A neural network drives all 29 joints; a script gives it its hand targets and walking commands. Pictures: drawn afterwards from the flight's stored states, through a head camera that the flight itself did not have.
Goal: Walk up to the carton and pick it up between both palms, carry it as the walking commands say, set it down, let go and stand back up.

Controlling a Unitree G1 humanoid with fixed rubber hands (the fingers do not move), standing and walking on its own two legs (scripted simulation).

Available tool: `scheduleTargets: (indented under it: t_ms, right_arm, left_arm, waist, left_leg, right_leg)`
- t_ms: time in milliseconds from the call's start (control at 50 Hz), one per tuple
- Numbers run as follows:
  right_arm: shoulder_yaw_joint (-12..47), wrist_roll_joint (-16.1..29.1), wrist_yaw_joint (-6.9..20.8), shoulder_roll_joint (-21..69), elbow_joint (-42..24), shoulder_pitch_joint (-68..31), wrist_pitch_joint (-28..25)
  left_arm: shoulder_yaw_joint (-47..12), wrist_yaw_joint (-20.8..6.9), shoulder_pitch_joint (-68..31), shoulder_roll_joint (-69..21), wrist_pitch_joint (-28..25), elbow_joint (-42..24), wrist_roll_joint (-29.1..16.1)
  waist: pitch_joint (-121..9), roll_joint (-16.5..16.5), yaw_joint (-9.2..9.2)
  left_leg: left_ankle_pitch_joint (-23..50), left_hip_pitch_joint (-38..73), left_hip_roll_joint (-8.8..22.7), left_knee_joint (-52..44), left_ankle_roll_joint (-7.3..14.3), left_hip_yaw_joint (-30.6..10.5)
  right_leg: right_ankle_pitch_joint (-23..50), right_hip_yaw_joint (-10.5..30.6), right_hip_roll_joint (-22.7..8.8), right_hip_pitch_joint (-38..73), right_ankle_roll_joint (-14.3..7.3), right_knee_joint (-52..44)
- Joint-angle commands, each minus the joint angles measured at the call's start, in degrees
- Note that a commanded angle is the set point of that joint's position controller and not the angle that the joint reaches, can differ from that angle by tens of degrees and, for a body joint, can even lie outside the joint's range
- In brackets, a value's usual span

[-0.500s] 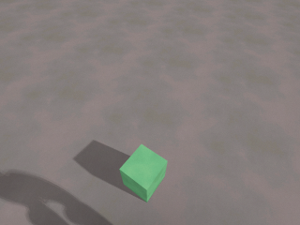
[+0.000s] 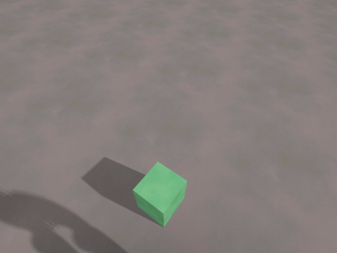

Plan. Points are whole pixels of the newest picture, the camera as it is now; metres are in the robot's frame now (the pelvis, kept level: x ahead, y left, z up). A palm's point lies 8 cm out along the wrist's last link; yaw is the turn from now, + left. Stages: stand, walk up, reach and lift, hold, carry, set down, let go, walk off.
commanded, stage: walk up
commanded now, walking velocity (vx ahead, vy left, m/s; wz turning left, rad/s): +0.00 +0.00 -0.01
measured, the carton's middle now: (160, 194) +0.52 +0.05 -0.66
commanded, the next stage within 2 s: none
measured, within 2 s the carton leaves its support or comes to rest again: neither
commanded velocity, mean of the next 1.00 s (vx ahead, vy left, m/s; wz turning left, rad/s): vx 0.04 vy -0.11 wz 0.32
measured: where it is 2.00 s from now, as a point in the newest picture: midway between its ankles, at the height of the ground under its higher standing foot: (213, 250)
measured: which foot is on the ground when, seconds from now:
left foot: down 0.00-0.46, up 0.48-0.68, down 0.70-1.00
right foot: down 0.00-0.70, up 0.72-1.00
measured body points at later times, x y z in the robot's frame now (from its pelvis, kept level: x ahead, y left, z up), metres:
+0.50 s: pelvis -0.02 -0.01 -0.02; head +0.01 -0.01 +0.43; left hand -0.02 +0.27 -0.16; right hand +0.04 -0.26 -0.17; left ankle -0.04 +0.12 -0.73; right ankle -0.01 -0.10 -0.75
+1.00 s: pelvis +0.03 -0.02 +0.00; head +0.05 +0.02 +0.45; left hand +0.02 +0.25 -0.15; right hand +0.06 -0.30 -0.12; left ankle -0.06 +0.13 -0.75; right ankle +0.13 -0.16 -0.70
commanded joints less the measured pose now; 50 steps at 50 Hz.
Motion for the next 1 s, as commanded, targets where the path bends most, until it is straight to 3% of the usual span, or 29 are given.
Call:
scheduleTargets:
  t_ms: [0, 140, 180, 260, 280, 340, 380, 400, 420, 440, 460, 480, 500, 540, 580, 600, 620, 640, 660, 680, 700, 720, 740, 760, 800, 840, 900, 940, 980]
  right_arm:
    - [-1.5, -0.3, -0.9, -3.1, -4.3, 4.1, 0.2]
    - [-2.3, -1.0, -0.9, -4.8, -8.9, 4.2, 1.2]
    - [-1.6, -1.0, -1.1, -3.4, -8.3, 3.5, 1.0]
    - [-2.4, -1.1, -0.8, -5.1, -9.6, 4.1, 1.5]
    - [-2.8, -0.2, -0.4, -5.9, -7.8, 1.8, 1.2]
    - [-3.9, -0.4, 0.3, -8.5, -9.0, 2.4, 1.2]
    - [-4.4, -0.6, 0.4, -9.2, -9.1, 1.7, 1.4]
    - [-4.4, -0.5, 0.4, -8.9, -9.7, 0.2, 1.4]
    - [-4.2, -0.3, 0.6, -7.7, -10.5, -2.5, 1.5]
    - [-3.8, 0.1, 0.7, -5.6, -11.4, -4.5, 1.6]
    - [-4.1, 0.0, 0.6, -5.1, -12.2, -4.0, 1.7]
    - [-4.8, -1.0, 0.7, -6.4, -12.1, -4.4, 2.3]
    - [-4.6, -1.1, 0.9, -5.9, -11.3, -3.9, 2.4]
    - [-4.5, -1.2, 1.9, -4.8, -12.8, -4.1, 2.7]
    - [-4.4, -0.7, 2.4, -4.9, -13.7, -4.7, 2.9]
    - [-3.7, -0.8, 2.5, -4.6, -13.8, -5.1, 3.0]
    - [-3.3, -0.6, 2.0, -5.1, -13.4, -2.0, 2.7]
    - [-4.6, -1.1, 0.9, -8.1, -10.4, 4.4, 2.8]
    - [-5.0, -1.8, 0.0, -9.6, -8.2, 8.2, 2.6]
    - [-5.6, -1.9, -0.9, -12.9, -6.9, 12.7, 1.9]
    - [-6.6, -2.6, -2.1, -20.4, -7.2, 17.1, 1.2]
    - [-5.8, -1.7, -2.2, -17.8, -6.0, 16.3, 1.2]
    - [-5.4, -1.5, -2.0, -15.7, -7.2, 11.7, 0.8]
    - [-5.0, -1.3, -1.7, -14.6, -8.8, 6.8, 0.7]
    - [-5.0, -1.4, -1.5, -13.7, -9.2, 5.3, 0.8]
    - [-4.5, -1.3, -1.0, -12.7, -9.5, 5.3, 0.1]
    - [-4.7, -2.5, -1.0, -11.6, -7.1, 8.6, -0.7]
    - [-5.8, -3.1, -1.2, -13.9, -6.8, 8.8, -0.3]
    - [-6.9, -2.9, -1.7, -16.5, -7.1, 8.5, 0.7]
  left_arm:
    - [1.8, 0.4, 1.4, 6.2, 0.2, -4.4, -0.2]
    - [1.4, 0.6, 1.4, 5.2, 1.2, -7.4, -0.2]
    - [1.0, 0.3, -0.4, 4.0, 1.1, -8.0, 0.3]
    - [1.2, 0.5, 0.3, 6.2, 1.4, -9.0, 0.2]
    - [2.6, 0.8, -0.4, 9.0, 1.7, -8.7, -0.1]
    - [3.5, 1.0, -0.9, 10.5, 2.6, -10.5, -0.8]
    - [3.4, 0.8, -0.7, 10.3, 2.6, -11.3, -0.7]
    - [3.4, 0.7, 0.3, 10.5, 2.5, -11.4, -0.7]
    - [3.6, 0.7, 2.0, 11.1, 2.4, -11.1, -0.5]
    - [3.9, 0.7, 4.4, 12.0, 2.3, -10.2, -0.3]
    - [4.0, 0.9, 3.0, 11.9, 2.5, -11.2, 0.0]
    - [3.7, 0.8, 2.2, 11.4, 2.2, -11.5, 0.5]
    - [3.3, 0.7, 0.0, 10.3, 2.2, -11.6, 0.8]
    - [3.2, 1.4, -3.6, 10.5, 1.6, -11.7, 1.2]
    - [3.8, 1.0, -2.0, 11.0, 1.1, -11.7, 1.5]
    - [3.9, 0.6, 0.3, 11.4, 1.2, -10.9, 1.7]
    - [3.9, 0.1, 1.7, 12.0, 2.2, -10.9, 1.6]
    - [4.4, -0.7, 0.8, 12.7, 2.9, -10.8, 2.7]
    - [3.9, -1.0, 1.4, 11.4, 3.2, -10.6, 2.5]
    - [3.2, -1.5, 1.4, 9.6, 3.0, -12.1, 2.6]
    - [3.1, -1.7, -0.7, 7.7, 2.8, -16.4, 2.2]
    - [4.1, -1.5, -4.6, 10.0, 3.2, -16.6, 3.0]
    - [4.2, -1.7, -3.2, 9.2, 3.6, -16.2, 2.5]
    - [4.0, -2.2, -1.4, 8.3, 3.6, -14.9, 2.4]
    - [3.8, -3.6, -2.3, 9.1, 4.0, -15.7, 3.3]
    - [3.3, -4.3, -3.0, 8.4, 3.7, -16.3, 1.6]
    - [2.6, -4.3, -4.7, 7.4, 3.3, -15.4, -0.6]
    - [2.8, -4.3, -8.0, 7.8, 3.3, -16.9, -0.4]
    - [3.4, -4.3, -9.0, 8.9, 3.7, -18.8, 0.6]
  waist:
    - [1.0, 0.2, 1.01]
    - [-1.5, -0.6, 0.58]
    - [0.3, 1.5, 0.16]
    - [-1.2, -1.5, -0.04]
    - [0.0, -1.8, 0.07]
    - [-1.5, 2.6, -0.38]
    - [-0.1, 5.6, 0.63]
    - [0.3, 5.1, 1.58]
    - [0.8, 2.0, 3.13]
    - [0.4, -3.7, 4.57]
    - [-1.6, -12.6, 3.57]
    - [-0.4, -6.0, 3.52]
    - [-1.5, -3.4, 1.91]
    - [-0.8, -7.5, 0.46]
    - [-2.1, -8.6, 0.97]
    - [-1.9, -9.4, 1.79]
    - [-2.8, -13.8, 0.92]
    - [-3.1, -14.1, -1.83]
    - [-0.9, -5.3, -3.22]
    - [1.2, 3.7, -5.76]
    - [-1.3, 17.7, -7.22]
    - [-1.2, 11.7, -6.18]
    - [-1.4, 11.7, -3.57]
    - [-1.3, 9.2, -2.23]
    - [-0.4, 7.8, -1.66]
    - [-1.9, 10.7, -1.61]
    - [-1.9, 12.1, -3.54]
    - [-0.2, 13.0, -4.42]
    - [1.3, 12.2, -3.99]
  left_leg:
    - [5.9, -4.5, 5.3, -1.0, 0.9, -1.5]
    - [10.6, -5.5, 6.0, 5.0, 3.4, -5.7]
    - [9.7, -6.0, 5.5, 1.8, 2.9, -4.7]
    - [9.6, -6.5, 4.6, 6.3, 3.5, -5.7]
    - [9.5, -8.8, 4.0, 7.7, 1.9, -4.7]
    - [7.4, -11.6, 7.1, 9.2, 4.0, -13.0]
    - [5.1, -16.1, 7.0, 8.8, 4.5, -16.1]
    - [4.4, -18.5, 5.9, 10.3, 4.1, -15.9]
    - [2.3, -23.4, 3.2, 14.4, 2.4, -12.3]
    - [-1.0, -27.1, -1.5, 24.7, 0.4, -4.5]
    - [-14.1, -24.9, -2.8, 38.6, 1.2, 0.2]
    - [-17.4, -25.7, 0.0, 45.6, 0.9, -1.0]
    - [-16.9, -21.7, 1.0, 45.0, 1.5, -1.8]
    - [-13.6, -22.9, 1.9, 38.8, 1.4, -1.0]
    - [-14.0, -21.8, -0.3, 30.6, 1.8, 0.4]
    - [-14.7, -20.0, -1.2, 26.5, 2.5, 1.1]
    - [-13.5, -14.2, -0.9, 18.6, 2.4, 1.0]
    - [-8.3, -5.7, -1.5, 9.2, 1.6, 2.6]
    - [-5.8, -0.9, -0.9, 4.6, 0.2, 2.8]
    - [-0.3, 6.4, 7.4, 1.7, 0.5, -8.4]
    - [25.1, 6.7, 28.5, -2.9, 8.1, -34.9]
    - [32.3, 2.5, 28.3, -1.7, 12.5, -32.6]
    - [31.5, -0.6, 24.1, -0.4, 11.4, -27.1]
    - [27.1, -2.6, 20.4, 0.4, 10.1, -21.0]
    - [24.4, -1.8, 15.7, 0.8, 7.1, -18.6]
    - [19.3, -3.2, 12.6, -0.1, 6.4, -13.9]
    - [12.8, -5.4, 12.0, -2.9, 7.0, -11.4]
    - [6.9, -6.9, 12.6, -5.2, 6.9, -13.3]
    - [3.0, -7.8, 14.3, -5.8, 6.8, -17.0]
  right_leg:
    - [8.8, 4.3, -8.6, -2.0, 0.0, -1.2]
    - [6.9, 1.8, -8.4, -5.3, -0.4, 4.3]
    - [5.2, 2.0, -8.1, -5.9, 0.0, 2.5]
    - [6.6, 1.3, -9.1, -4.8, -0.8, 5.0]
    - [6.7, 1.5, -9.5, -5.5, 0.1, 3.3]
    - [-3.5, -0.7, -7.5, -9.3, 0.4, 10.8]
    - [-9.5, -0.8, -6.9, -9.5, 0.7, 12.2]
    - [-10.6, 0.5, -7.6, -8.6, 0.1, 10.6]
    - [-11.0, 2.6, -10.1, -5.4, -1.3, 5.9]
    - [-8.5, 5.9, -17.2, -1.9, -4.6, -0.5]
    - [-1.4, 11.2, -24.5, -5.6, -8.7, -3.2]
    - [3.9, 11.6, -28.9, -8.0, -10.2, -4.2]
    - [3.3, 9.1, -26.6, -11.6, -9.4, -3.9]
    - [6.7, 2.4, -23.2, -7.4, -5.5, -0.6]
    - [14.0, -1.2, -22.7, -3.2, -3.6, 2.4]
    - [12.0, -2.3, -22.2, -3.3, -3.2, 2.6]
    - [-2.5, -6.3, -14.8, -5.3, -2.3, 3.0]
    - [-14.8, -9.2, -10.6, -8.8, -0.8, 6.5]
    - [-15.2, -11.5, -8.2, -12.9, -0.2, 13.4]
    - [-17.4, -8.8, -7.8, -24.8, 1.0, 23.4]
    - [-21.9, -5.6, -3.3, -34.3, 4.3, 36.0]
    - [-19.8, 1.7, -6.7, -33.1, 5.0, 41.6]
    - [-15.4, 3.4, -7.0, -30.6, 5.5, 44.3]
    - [-11.9, 3.8, -7.2, -29.1, 5.9, 44.4]
    - [-7.2, 2.5, -5.8, -31.2, 6.7, 45.1]
    - [-3.7, 0.5, -5.0, -28.9, 6.5, 41.3]
    - [-3.4, -2.1, -3.5, -23.6, 6.3, 31.7]
    - [-4.7, -1.8, -3.4, -21.4, 6.4, 26.9]
    - [-7.1, -0.4, -4.2, -20.8, 6.4, 22.5]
